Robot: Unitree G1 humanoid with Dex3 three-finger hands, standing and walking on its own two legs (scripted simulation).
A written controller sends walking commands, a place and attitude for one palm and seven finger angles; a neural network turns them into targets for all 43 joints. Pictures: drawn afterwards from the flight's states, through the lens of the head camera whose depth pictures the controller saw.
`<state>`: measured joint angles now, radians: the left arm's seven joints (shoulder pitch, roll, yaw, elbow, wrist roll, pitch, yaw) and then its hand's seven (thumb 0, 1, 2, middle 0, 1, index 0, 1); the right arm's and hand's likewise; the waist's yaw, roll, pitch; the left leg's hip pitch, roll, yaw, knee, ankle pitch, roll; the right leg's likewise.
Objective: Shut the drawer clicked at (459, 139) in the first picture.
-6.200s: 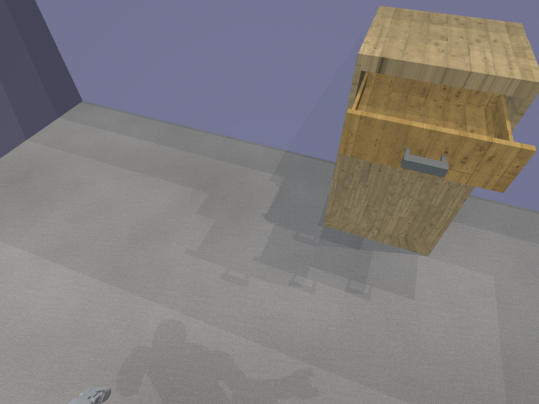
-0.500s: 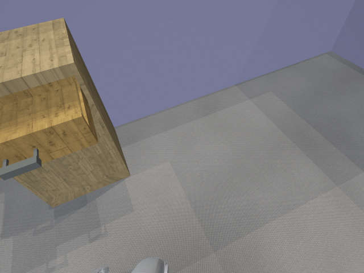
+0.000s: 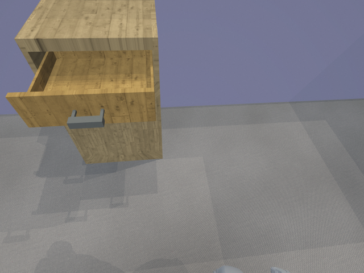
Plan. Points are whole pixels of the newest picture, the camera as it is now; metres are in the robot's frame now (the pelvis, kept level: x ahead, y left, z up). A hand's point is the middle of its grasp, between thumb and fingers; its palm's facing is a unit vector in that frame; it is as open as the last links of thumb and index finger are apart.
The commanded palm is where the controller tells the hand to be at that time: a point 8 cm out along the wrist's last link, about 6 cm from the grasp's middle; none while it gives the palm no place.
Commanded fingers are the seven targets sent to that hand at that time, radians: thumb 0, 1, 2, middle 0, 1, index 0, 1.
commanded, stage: turn to face it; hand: left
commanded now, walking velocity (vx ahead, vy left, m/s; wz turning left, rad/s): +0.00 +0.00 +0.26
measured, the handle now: (87, 117) +0.54 +0.35 -0.07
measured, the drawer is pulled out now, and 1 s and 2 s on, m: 0.23 0.23 0.23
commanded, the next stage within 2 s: take the last steps up to it in 0.16 s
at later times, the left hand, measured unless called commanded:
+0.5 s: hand out of the picture -0.01 +0.15 -0.15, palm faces +0.23 -0.94 -0.25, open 7.3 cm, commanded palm none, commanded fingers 0.00 0.90 0.90 -0.20 -0.30 -0.20 -0.30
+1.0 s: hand out of the picture +0.09 +0.23 -0.17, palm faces +0.23 -0.96 -0.17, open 7.3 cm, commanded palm none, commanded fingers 0.00 0.90 0.90 -0.20 -0.30 -0.20 -0.30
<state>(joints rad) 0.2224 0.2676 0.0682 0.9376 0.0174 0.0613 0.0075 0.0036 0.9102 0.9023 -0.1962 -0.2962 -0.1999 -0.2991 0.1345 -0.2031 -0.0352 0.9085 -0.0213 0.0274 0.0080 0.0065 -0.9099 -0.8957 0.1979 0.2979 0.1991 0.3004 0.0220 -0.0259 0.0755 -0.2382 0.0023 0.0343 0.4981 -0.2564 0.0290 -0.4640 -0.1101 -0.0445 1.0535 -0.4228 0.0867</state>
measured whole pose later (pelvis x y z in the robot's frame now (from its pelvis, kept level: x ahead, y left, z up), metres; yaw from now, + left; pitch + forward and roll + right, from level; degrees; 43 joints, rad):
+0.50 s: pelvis +0.00 -0.04 +0.01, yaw +10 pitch -1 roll +2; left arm 0.32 0.15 0.04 0.99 0.03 -0.04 0.02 0.00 0.92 0.90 -0.20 -0.30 -0.21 -0.30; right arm 0.26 -0.23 -0.08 1.05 -0.04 0.07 0.03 0.01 -0.91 -0.90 0.19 0.30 0.19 0.30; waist 0.01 0.03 0.01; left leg -0.43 0.07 0.01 1.03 -0.30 -0.05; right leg -0.15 -0.06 -0.18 0.40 -0.24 -0.03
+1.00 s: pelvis +0.09 +0.05 +0.00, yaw +10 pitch -2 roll +1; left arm 0.27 0.18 0.06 1.06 0.03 0.00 -0.01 0.00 0.91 0.90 -0.20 -0.30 -0.20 -0.30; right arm 0.37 -0.14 -0.03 1.10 -0.02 -0.06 -0.02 0.00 -0.94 -0.90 0.20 0.30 0.20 0.30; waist 0.01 -0.04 0.01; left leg -0.03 -0.01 0.15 0.32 -0.27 0.03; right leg -0.56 -0.12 -0.07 0.99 -0.24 0.02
